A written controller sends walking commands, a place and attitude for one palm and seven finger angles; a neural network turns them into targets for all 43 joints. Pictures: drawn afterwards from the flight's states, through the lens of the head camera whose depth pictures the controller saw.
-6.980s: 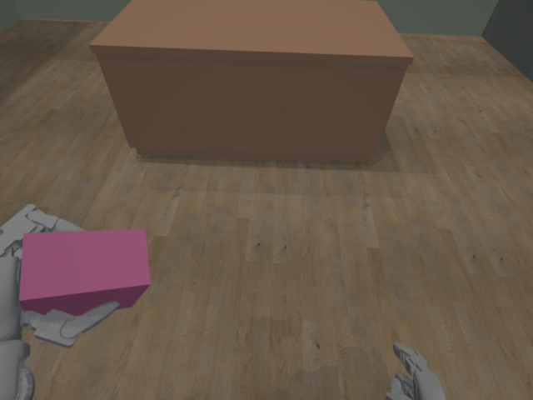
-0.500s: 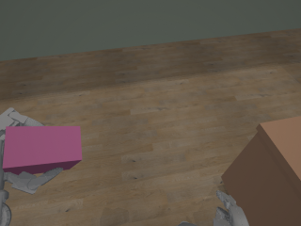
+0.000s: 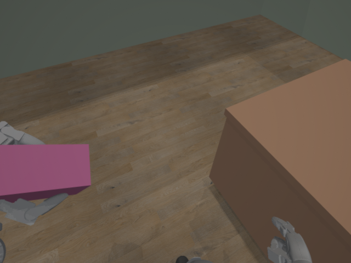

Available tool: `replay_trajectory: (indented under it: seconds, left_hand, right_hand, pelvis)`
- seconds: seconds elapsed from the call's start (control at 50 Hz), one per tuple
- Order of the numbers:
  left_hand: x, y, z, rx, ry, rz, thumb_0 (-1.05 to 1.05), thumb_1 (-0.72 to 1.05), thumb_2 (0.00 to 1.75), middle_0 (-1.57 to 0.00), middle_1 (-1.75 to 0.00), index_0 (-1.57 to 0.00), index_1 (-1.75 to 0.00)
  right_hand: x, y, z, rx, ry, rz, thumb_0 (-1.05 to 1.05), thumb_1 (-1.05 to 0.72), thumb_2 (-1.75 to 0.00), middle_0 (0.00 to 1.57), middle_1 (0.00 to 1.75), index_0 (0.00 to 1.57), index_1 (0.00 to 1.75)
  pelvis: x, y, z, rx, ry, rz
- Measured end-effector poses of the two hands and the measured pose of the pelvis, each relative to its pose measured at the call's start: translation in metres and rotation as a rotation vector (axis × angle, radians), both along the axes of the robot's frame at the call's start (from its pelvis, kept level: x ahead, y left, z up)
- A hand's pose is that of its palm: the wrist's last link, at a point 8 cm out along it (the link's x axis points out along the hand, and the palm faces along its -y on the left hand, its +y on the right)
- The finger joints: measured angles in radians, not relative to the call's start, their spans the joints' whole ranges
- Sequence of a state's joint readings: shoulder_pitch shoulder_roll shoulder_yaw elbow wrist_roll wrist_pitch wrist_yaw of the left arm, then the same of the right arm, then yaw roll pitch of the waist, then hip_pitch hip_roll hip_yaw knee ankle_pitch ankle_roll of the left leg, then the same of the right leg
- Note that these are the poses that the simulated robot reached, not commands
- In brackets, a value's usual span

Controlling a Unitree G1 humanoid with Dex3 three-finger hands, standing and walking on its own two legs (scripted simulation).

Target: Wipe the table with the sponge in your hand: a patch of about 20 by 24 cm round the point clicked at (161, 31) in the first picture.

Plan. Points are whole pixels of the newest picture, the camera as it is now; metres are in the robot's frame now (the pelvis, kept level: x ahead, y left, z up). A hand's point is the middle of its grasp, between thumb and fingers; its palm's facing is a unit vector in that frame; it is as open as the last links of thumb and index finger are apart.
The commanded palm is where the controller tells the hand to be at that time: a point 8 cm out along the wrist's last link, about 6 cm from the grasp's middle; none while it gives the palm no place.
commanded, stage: turn to face it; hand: left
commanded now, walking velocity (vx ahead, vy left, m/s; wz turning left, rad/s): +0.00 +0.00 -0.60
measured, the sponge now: (56, 173) +0.22 +0.22 +0.16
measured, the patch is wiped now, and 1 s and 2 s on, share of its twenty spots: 0.00 0.00 0.00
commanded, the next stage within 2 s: none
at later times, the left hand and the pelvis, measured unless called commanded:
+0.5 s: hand (147, 184) +0.20 +0.07 +0.19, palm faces +0.04 -0.82 -0.56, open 10.5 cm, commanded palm +0.16 +0.14 +0.19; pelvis -0.08 -0.08 +0.01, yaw -19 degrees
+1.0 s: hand (240, 237) +0.15 -0.07 +0.17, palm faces -0.14 -0.86 -0.49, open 10.5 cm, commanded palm +0.12 +0.01 +0.19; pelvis -0.17 -0.12 -0.01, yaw -36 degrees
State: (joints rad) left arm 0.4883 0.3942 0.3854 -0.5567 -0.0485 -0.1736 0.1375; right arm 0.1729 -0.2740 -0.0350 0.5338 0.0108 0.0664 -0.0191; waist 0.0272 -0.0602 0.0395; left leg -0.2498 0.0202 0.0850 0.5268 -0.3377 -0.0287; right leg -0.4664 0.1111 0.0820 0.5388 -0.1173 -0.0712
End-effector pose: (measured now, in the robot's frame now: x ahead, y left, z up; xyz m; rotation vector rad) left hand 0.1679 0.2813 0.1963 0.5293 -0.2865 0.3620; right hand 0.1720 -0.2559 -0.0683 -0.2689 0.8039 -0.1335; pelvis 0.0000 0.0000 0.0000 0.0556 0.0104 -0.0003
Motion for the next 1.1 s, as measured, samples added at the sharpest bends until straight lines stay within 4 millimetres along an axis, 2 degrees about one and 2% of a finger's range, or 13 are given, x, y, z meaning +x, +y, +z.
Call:
replay_trajectory:
  seconds: [0.12,0.22,0.28,0.34,0.46,0.54,0.6,0.68,0.76,0.82,0.88,0.96,1.1]
  left_hand:
    - [0.000,-0.023,-0.003,-0.003,0.012,-0.043,-0.01,-0.52,1.00,-0.67,-1.37,-0.69,-1.36]
    - [0.012,-0.069,0.000,0.044,0.029,-0.123,-0.01,-0.52,1.00,-0.67,-1.37,-0.69,-1.36]
    - [0.022,-0.102,-0.003,0.085,0.026,-0.189,-0.01,-0.52,1.00,-0.67,-1.37,-0.69,-1.36]
    - [0.026,-0.129,-0.002,0.084,0.057,-0.260,-0.01,-0.52,1.00,-0.67,-1.37,-0.69,-1.36]
    - [0.016,-0.163,0.011,0.128,0.094,-0.375,-0.01,-0.52,1.00,-0.67,-1.37,-0.69,-1.36]
    - [0.010,-0.172,0.017,0.122,0.062,-0.403,-0.01,-0.52,1.00,-0.67,-1.37,-0.69,-1.36]
    - [0.005,-0.176,0.015,0.083,0.039,-0.410,-0.01,-0.52,1.00,-0.67,-1.37,-0.69,-1.36]
    - [-0.003,-0.183,0.007,0.026,0.009,-0.445,-0.01,-0.52,1.00,-0.67,-1.37,-0.69,-1.36]
    - [-0.010,-0.195,0.003,0.042,-0.002,-0.476,-0.01,-0.52,1.00,-0.67,-1.37,-0.69,-1.36]
    - [-0.017,-0.209,0.002,0.058,0.017,-0.482,-0.01,-0.52,1.00,-0.67,-1.37,-0.69,-1.36]
    - [-0.022,-0.235,-0.002,0.086,0.023,-0.501,-0.01,-0.52,1.00,-0.67,-1.37,-0.69,-1.36]
    - [-0.027,-0.276,-0.007,0.067,0.030,-0.566,-0.01,-0.52,1.00,-0.67,-1.37,-0.69,-1.36]
    - [-0.048,-0.332,0.009,0.110,0.068,-0.736,-0.01,-0.52,1.00,-0.67,-1.37,-0.69,-1.36]
  right_hand:
    - [-0.032,0.009,-0.004,0.099,-0.064,-0.050,0.01,-0.91,-0.90,0.19,0.30,0.19,0.30]
    - [-0.064,0.006,-0.026,0.206,-0.065,-0.074,0.01,-0.90,-0.90,0.20,0.30,0.20,0.30]
    - [-0.088,-0.011,-0.046,0.235,-0.035,-0.104,0.01,-0.90,-0.90,0.20,0.30,0.20,0.30]
    - [-0.117,-0.036,-0.052,0.220,0.035,-0.177,0.01,-0.90,-0.90,0.20,0.30,0.20,0.30]
    - [-0.172,-0.087,-0.036,0.145,0.085,-0.335,0.02,-0.91,-0.90,0.20,0.30,0.20,0.30]
    - [-0.199,-0.112,-0.022,0.088,0.079,-0.392,0.02,-0.91,-0.90,0.19,0.30,0.20,0.30]
    - [-0.213,-0.123,-0.012,0.056,0.057,-0.414,0.02,-0.91,-0.90,0.19,0.30,0.19,0.30]
    - [-0.225,-0.127,-0.004,0.029,0.006,-0.428,0.01,-0.91,-0.90,0.19,0.30,0.19,0.30]
    - [-0.236,-0.122,-0.004,0.053,-0.067,-0.451,0.01,-0.91,-0.90,0.19,0.30,0.19,0.30]
    - [-0.245,-0.115,-0.013,0.114,-0.115,-0.464,0.01,-0.91,-0.90,0.19,0.30,0.20,0.30]
    - [-0.260,-0.112,-0.031,0.175,-0.142,-0.465,0.01,-0.91,-0.90,0.20,0.30,0.20,0.30]
    - [-0.295,-0.116,-0.051,0.223,-0.071,-0.497,0.01,-0.90,-0.90,0.20,0.30,0.20,0.30]
    - [-0.379,-0.142,-0.044,0.213,0.038,-0.673,0.02,-0.91,-0.90,0.20,0.30,0.20,0.30]
  pelvis:
    - [-0.017,-0.011,0.002,-0.031,-0.030,-0.083]
    - [-0.031,-0.036,-0.004,-0.050,-0.026,-0.164]
    - [-0.045,-0.053,-0.013,-0.066,-0.036,-0.183]
    - [-0.057,-0.062,-0.008,-0.039,-0.029,-0.227]
    - [-0.073,-0.074,0.004,-0.010,-0.012,-0.306]
    - [-0.083,-0.080,0.007,0.005,0.002,-0.351]
    - [-0.091,-0.082,0.007,0.010,0.008,-0.381]
    - [-0.104,-0.081,0.002,0.005,0.012,-0.414]
    - [-0.119,-0.085,-0.002,0.008,-0.013,-0.468]
    - [-0.128,-0.093,-0.004,-0.004,-0.023,-0.514]
    - [-0.140,-0.105,-0.013,-0.019,-0.035,-0.565]
    - [-0.165,-0.117,-0.015,-0.018,-0.045,-0.597]
    - [-0.191,-0.131,0.004,0.021,-0.022,-0.695]
